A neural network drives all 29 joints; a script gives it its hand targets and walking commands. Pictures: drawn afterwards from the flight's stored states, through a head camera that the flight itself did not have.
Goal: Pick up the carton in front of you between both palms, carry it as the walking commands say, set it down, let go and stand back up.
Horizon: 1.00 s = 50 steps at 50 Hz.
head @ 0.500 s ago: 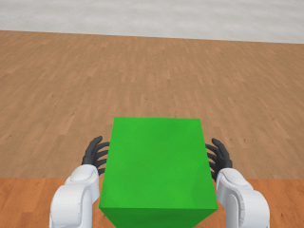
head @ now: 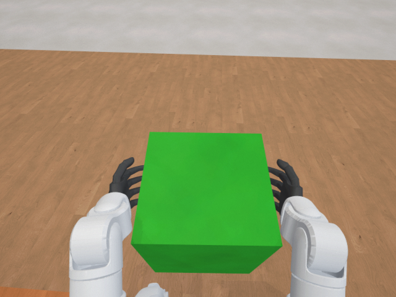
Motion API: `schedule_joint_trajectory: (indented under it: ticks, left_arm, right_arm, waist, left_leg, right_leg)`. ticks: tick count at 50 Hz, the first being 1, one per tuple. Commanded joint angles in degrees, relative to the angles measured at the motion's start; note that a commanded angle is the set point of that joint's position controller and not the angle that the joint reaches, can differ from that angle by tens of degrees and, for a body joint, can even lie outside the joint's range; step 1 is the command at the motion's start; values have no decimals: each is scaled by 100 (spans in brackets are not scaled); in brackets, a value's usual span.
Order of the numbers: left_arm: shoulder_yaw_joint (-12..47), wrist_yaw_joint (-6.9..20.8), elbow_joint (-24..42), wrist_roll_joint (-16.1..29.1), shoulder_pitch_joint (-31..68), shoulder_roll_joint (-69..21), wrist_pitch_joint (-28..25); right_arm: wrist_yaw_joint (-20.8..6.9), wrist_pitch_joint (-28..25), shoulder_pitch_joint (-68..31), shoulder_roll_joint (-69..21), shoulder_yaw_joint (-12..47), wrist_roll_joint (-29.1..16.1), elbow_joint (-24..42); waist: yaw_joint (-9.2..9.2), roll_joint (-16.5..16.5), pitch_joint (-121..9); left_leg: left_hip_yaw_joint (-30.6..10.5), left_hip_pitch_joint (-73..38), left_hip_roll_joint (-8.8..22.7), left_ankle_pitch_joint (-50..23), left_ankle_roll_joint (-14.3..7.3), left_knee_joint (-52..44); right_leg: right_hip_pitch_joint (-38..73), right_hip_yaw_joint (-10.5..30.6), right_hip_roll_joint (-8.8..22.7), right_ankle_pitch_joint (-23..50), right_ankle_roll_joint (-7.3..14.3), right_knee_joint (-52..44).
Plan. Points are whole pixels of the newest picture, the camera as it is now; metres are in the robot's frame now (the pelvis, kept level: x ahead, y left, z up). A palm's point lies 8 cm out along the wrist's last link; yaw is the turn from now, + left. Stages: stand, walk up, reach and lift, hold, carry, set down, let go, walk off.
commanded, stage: carry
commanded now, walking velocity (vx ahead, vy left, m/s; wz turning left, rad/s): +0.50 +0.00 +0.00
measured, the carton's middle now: (203, 208) +0.30 +0.01 +0.02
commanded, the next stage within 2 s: none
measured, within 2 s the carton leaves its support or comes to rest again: neither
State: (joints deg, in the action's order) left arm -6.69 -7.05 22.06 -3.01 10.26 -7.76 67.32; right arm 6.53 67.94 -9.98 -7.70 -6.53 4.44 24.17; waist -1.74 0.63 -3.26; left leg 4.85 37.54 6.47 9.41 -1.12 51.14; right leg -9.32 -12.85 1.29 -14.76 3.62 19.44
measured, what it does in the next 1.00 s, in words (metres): goes down: left foot, then right foot 0.04 m lower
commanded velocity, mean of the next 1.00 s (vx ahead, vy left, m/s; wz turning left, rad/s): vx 0.50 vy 0.00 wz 0.00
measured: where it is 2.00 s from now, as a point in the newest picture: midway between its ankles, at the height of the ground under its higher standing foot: (200, 143)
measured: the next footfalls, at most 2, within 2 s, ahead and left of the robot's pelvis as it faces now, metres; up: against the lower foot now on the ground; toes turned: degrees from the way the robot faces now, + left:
left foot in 0.18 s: +0.32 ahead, +0.10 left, -0.01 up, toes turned +7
right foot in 0.66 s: +0.62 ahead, -0.03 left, -0.05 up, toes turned -5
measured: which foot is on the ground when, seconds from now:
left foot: up 0.00-0.16, down 0.18-0.66, up 0.68-1.00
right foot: down 0.00-0.20, up 0.22-0.64, down 0.66-1.00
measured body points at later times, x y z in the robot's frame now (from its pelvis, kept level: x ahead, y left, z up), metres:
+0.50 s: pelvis +0.33 +0.05 -0.02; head +0.42 +0.05 +0.42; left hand +0.72 +0.18 +0.05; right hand +0.70 -0.13 +0.06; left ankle +0.28 +0.10 -0.75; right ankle +0.40 -0.10 -0.70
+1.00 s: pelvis +0.69 +0.02 -0.06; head +0.75 +0.01 +0.38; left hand +1.04 +0.19 +0.03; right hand +1.05 -0.12 +0.03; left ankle +0.81 +0.15 -0.76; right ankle +0.59 -0.03 -0.79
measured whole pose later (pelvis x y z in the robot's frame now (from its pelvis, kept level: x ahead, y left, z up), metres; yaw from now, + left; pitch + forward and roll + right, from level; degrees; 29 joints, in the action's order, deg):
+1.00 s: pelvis +0.69 +0.02 -0.06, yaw -1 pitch +6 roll +1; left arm -12.4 -9.1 5.6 -0.5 29.8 -5.1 61.4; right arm 8.2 62.7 -27.8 -6.6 -14.7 3.4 10.6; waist -4.7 0.2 1.1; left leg 1.8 37.4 1.8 3.4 -2.8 39.2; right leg -12.8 -5.8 -3.0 -17.2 6.1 30.4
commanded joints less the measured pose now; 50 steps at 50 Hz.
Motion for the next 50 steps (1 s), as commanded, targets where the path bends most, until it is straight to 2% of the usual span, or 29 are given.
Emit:
schedule_joint_trajectory:
  ticks: [1, 6, 7, 8, 9, 10, 11, 12, 13, 14, 15, 18, 21, 23, 26, 28, 30, 32, 33, 34, 35, 36, 37, 38, 39, 41, 43, 46, 50]
  left_arm:
    - [3916, 765, 152, 1876, 3357, -3889, -120]
    - [3427, 416, -691, 1665, 4105, -3453, -118]
    - [3351, 365, -827, 1649, 4290, -3454, -123]
    - [3288, 319, -959, 1639, 4478, -3477, -127]
    - [3227, 278, -1053, 1617, 4660, -3522, -132]
    - [3125, 230, -1143, 1566, 4877, -3529, -139]
    - [3060, 197, -1196, 1549, 4890, -3692, -133]
    - [2975, 158, -1289, 1521, 5234, -3727, -166]
    - [2960, 155, -1344, 1552, 5479, -4027, -213]
    - [2999, 175, -1373, 1597, 5671, -4308, -280]
    - [3018, 215, -1439, 1591, 5808, -4575, -345]
    - [3189, 313, -1405, 1592, 5978, -5005, -532]
    - [3256, 329, -1422, 1490, 5636, -5019, -649]
    - [3281, 339, -1326, 1446, 5468, -4945, -675]
    - [3367, 364, -969, 1458, 5422, -4789, -647]
    - [3383, 382, -808, 1443, 5293, -4580, -559]
    - [3322, 400, -801, 1389, 5054, -4292, -450]
    - [3189, 392, -909, 1304, 4681, -4001, -359]
    - [3095, 391, -939, 1270, 4578, -3846, -312]
    - [2957, 345, -1117, 1206, 4646, -3574, -265]
    - [2925, 327, -1184, 1296, 4592, -3578, -227]
    - [2987, 353, -1125, 1479, 4562, -3840, -220]
    - [3144, 410, -964, 1655, 4891, -4182, -228]
    - [3341, 474, -801, 1875, 5324, -4490, -252]
    - [3562, 530, -688, 2049, 5733, -4761, -310]
    - [3768, 609, -595, 2251, 6098, -5029, -436]
    - [3836, 645, -692, 2336, 6078, -5044, -526]
    - [3835, 653, -860, 2321, 5786, -4921, -608]
    - [3715, 643, -1055, 2242, 5435, -4744, -603]
  right_arm:
    - [-584, -132, -3185, -3920, 3799, -1643, -136]
    - [-322, -111, -3957, -3371, 3204, -1526, -897]
    - [-293, -115, -4119, -3341, 3069, -1523, -1058]
    - [-269, -124, -4207, -3319, 2936, -1514, -1251]
    - [-246, -142, -4217, -3284, 2798, -1501, -1479]
    - [-224, -155, -4308, -3277, 2668, -1499, -1629]
    - [-215, -203, -4561, -3271, 2610, -1545, -1715]
    - [-235, -225, -4740, -3549, 2643, -1643, -1838]
    - [-286, -286, -5042, -3839, 2729, -1759, -1766]
    - [-354, -352, -5341, -4181, 2856, -1884, -1732]
    - [-425, -432, -5685, -4506, 2976, -1988, -1650]
    - [-555, -612, -6170, -5050, 3243, -2190, -1515]
    - [-574, -688, -5883, -5052, 3330, -2164, -1496]
    - [-579, -706, -5654, -4976, 3373, -2109, -1441]
    - [-578, -687, -5476, -4840, 3486, -2120, -1174]
    - [-549, -641, -5304, -4649, 3544, -2122, -1091]
    - [-520, -568, -5089, -4452, 3576, -2090, -1135]
    - [-488, -456, -4978, -4269, 3526, -2009, -1225]
    - [-456, -396, -5024, -4113, 3450, -1957, -1254]
    - [-429, -296, -5000, -4133, 3345, -1882, -1459]
    - [-391, -225, -4847, -4065, 3233, -1860, -1470]
    - [-370, -185, -5016, -4149, 3252, -1876, -1307]
    - [-367, -194, -5295, -4350, 3252, -1887, -1203]
    - [-379, -231, -5418, -4473, 3206, -1844, -1197]
    - [-397, -280, -5456, -4577, 3159, -1773, -1241]
    - [-415, -385, -5430, -4719, 3141, -1662, -1342]
    - [-377, -492, -5245, -4669, 3118, -1544, -1482]
    - [-314, -594, -4985, -4517, 3090, -1418, -1546]
    - [-304, -540, -4846, -4303, 3092, -1328, -1443]
  waist:
    - [-97, -698, -983]
    - [-81, -910, -764]
    - [26, -920, -922]
    - [237, -833, -1224]
    - [484, -412, -1702]
    - [685, 322, -2195]
    - [424, 1735, -2449]
    - [482, 1834, -2463]
    - [489, 1462, -2378]
    - [489, 684, -2296]
    - [467, 367, -2215]
    - [401, 414, -2488]
    - [488, 450, -2565]
    - [542, 556, -2485]
    - [714, 486, -2185]
    - [774, 555, -2028]
    - [586, 622, -1972]
    - [123, 346, -2210]
    - [-4, -208, -2368]
    - [28, -1235, -2855]
    - [-323, -1964, -3217]
    - [-377, -1577, -3120]
    - [-355, -877, -2634]
    - [-236, -314, -2287]
    - [-152, -169, -2247]
    - [-88, -285, -2286]
    - [-118, -543, -2306]
    - [-235, -586, -2253]
    - [-458, -676, -1992]
  left_leg:
    - [254, 250, -131, -441, -45, -879]
    - [495, -544, -446, -879, -342, -1840]
    - [570, -970, -540, -795, -419, -1918]
    - [765, -1732, -737, -686, -424, -2112]
    - [915, -2830, -920, -412, -364, -2273]
    - [-387, -4015, 32, 152, -352, -2239]
    - [-3414, -5048, 1500, 501, -1026, -3044]
    - [-3647, -5147, 1497, 343, -1245, -3246]
    - [-3133, -4966, 1370, -481, -1285, -3055]
    - [-2581, -4712, 1279, -1224, -1240, -2827]
    - [-2141, -4389, 1150, -1780, -1178, -2777]
    - [-1474, -4422, 987, -2461, -1115, -2701]
    - [-1078, -4811, 875, -3415, -1166, -2489]
    - [-783, -4918, 656, -3886, -1096, -2372]
    - [-308, -4891, 201, -3871, -937, -2222]
    - [-150, -4722, 77, -3487, -840, -2095]
    - [-77, -4472, 89, -3281, -695, -1582]
    - [239, -3781, -23, -2965, -462, -172]
    - [163, -2699, -130, -1322, -402, 750]
    - [-48, -1036, -689, 1859, -250, 1857]
    - [-385, 384, -1129, 2588, -104, 3421]
    - [-631, 856, -835, 2344, -202, 3518]
    - [-696, 957, -662, 1962, -233, 3126]
    - [-682, 794, -511, 1642, -240, 2591]
    - [-716, 530, -409, 1441, -229, 2151]
    - [-632, 163, -367, 1230, -146, 1422]
    - [-438, 272, -428, 990, -108, 758]
    - [-131, 238, -603, -84, -126, -382]
    - [316, -257, -933, -1403, -221, -2043]
  right_leg:
    - [1027, 900, 1232, 1416, 642, -601]
    - [1047, 571, 1134, 2339, 388, -137]
    - [1079, 455, 1116, 3008, 297, 295]
    - [1036, 222, 987, 3498, 135, 1061]
    - [760, 41, 703, 3330, -36, 2239]
    - [-261, 217, 558, 1762, -183, 3731]
    - [-2200, 647, -379, -1037, -343, 5095]
    - [-2777, 1259, -321, -1393, -149, 5874]
    - [-3024, 1379, -166, -1264, -6, 6182]
    - [-3121, 1412, 50, -982, 37, 6041]
    - [-3098, 1433, 212, -720, 28, 5708]
    - [-3039, 1362, 297, -528, -30, 4907]
    - [-3365, 1161, 211, -287, -73, 4022]
    - [-3410, 1000, 92, 322, -92, 3313]
    - [-3042, 603, -221, 1464, -144, 1721]
    - [-2434, 449, -338, 2217, -65, 820]
    - [-1604, 442, -361, 2793, 86, 376]
    - [21, 402, -273, 3032, 194, 180]
    - [1088, 1044, 472, 4039, 203, 785]
    - [2724, 2753, 1749, 5946, 882, 1739]
    - [3554, 4227, 2293, 4322, 1756, 1261]
    - [3298, 4373, 2124, 2673, 1769, 879]
    - [2666, 4035, 1846, 2450, 1514, 672]
    - [2041, 3570, 1704, 2802, 1277, 610]
    - [1593, 3327, 1623, 2811, 1167, 542]
    - [1226, 2916, 1422, 2759, 1014, 423]
    - [1361, 2510, 1272, 3547, 1014, 561]
    - [1537, 1974, 877, 4399, 816, 801]
    - [1713, 1509, 443, 4222, 621, 1047]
